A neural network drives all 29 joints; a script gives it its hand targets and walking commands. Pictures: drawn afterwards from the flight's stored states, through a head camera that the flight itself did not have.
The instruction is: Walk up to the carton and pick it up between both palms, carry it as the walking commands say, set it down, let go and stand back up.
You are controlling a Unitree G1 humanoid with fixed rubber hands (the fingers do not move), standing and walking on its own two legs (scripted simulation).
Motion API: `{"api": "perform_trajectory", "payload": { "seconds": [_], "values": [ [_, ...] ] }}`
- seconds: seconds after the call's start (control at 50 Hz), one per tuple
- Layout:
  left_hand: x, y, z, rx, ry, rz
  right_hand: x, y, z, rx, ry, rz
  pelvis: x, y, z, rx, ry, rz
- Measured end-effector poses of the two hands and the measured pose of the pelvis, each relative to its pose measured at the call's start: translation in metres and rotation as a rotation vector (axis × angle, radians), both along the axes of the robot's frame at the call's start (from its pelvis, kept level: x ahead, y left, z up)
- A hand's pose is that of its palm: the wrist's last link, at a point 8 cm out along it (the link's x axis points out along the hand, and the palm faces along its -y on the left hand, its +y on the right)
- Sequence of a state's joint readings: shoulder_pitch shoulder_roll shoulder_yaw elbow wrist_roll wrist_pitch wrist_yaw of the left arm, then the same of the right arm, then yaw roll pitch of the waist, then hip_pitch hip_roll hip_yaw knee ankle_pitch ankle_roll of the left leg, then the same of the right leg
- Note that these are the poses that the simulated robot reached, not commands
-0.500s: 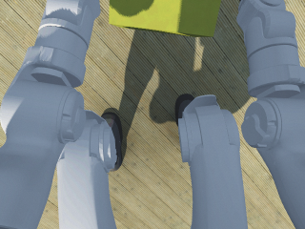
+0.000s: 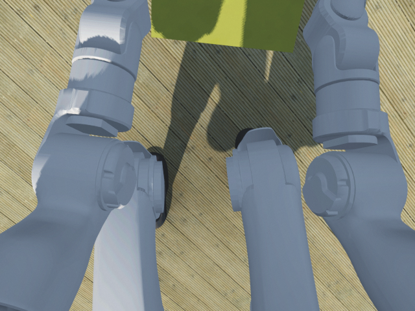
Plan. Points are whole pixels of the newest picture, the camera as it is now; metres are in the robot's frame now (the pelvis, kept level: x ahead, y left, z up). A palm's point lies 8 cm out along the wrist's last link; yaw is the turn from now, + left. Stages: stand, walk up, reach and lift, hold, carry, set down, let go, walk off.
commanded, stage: reach and lift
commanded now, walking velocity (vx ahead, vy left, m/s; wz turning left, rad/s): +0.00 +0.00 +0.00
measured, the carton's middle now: out of the picture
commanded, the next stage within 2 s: none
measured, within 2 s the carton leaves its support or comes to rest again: neither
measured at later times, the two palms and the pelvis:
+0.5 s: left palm out of the picture +0.54 +0.06 -0.09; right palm out of the picture +0.49 -0.22 -0.09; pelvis -0.01 +0.00 +0.04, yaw +0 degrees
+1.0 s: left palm out of the picture +0.53 +0.06 -0.02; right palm out of the picture +0.47 -0.21 -0.02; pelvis -0.02 +0.01 +0.09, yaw -1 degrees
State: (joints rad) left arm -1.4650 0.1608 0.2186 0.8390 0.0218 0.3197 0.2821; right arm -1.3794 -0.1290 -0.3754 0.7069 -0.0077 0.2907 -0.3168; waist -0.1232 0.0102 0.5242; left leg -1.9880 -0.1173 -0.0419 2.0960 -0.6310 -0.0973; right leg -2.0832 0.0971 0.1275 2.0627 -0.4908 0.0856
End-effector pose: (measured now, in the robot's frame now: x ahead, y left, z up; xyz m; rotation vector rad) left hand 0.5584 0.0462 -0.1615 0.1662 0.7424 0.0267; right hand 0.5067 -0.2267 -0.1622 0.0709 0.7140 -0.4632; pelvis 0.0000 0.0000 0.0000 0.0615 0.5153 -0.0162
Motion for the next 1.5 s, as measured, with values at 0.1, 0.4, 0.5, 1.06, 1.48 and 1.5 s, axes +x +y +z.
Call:
{"api": "perform_trajectory", "payload": {
  "seconds": [0.1,0.4,0.5,1.06,1.48,1.5],
  "values": [
    [0.002,0.004,0.022,-0.002,-0.019,-0.011,-0.003,0.005,0.015,0.008,-0.019,-0.005,-0.005,0.000,0.009,0.001,-0.012,0.001],
    [-0.008,0.009,0.058,-0.024,-0.036,0.003,-0.010,0.009,0.056,0.006,-0.040,-0.011,-0.012,0.002,0.033,-0.010,-0.039,0.001],
    [-0.014,0.009,0.070,-0.022,-0.041,-0.001,-0.015,0.009,0.070,0.013,-0.046,-0.019,-0.013,0.003,0.041,-0.014,-0.052,0.001],
    [-0.035,0.017,0.146,-0.026,-0.043,0.007,-0.035,0.017,0.146,0.025,-0.053,-0.029,-0.019,0.005,0.095,-0.019,-0.134,-0.014],
    [-0.050,0.018,0.203,-0.025,-0.046,0.010,-0.049,0.018,0.202,0.022,-0.055,-0.026,-0.022,0.001,0.137,-0.009,-0.195,-0.031],
    [-0.051,0.018,0.206,-0.025,-0.048,0.011,-0.050,0.018,0.206,0.021,-0.056,-0.025,-0.021,0.000,0.139,-0.008,-0.198,-0.032]
  ]
}}
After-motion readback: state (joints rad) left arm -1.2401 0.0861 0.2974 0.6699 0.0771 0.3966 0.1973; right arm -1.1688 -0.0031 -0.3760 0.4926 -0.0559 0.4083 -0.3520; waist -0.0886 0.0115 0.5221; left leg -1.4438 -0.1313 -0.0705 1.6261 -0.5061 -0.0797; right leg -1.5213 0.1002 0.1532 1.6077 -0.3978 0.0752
